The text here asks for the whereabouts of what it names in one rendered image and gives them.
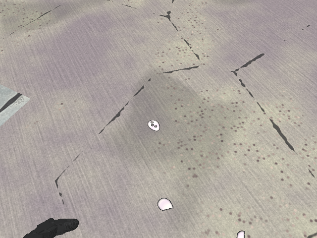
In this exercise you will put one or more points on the robot left hand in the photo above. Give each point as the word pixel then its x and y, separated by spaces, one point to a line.
pixel 53 227

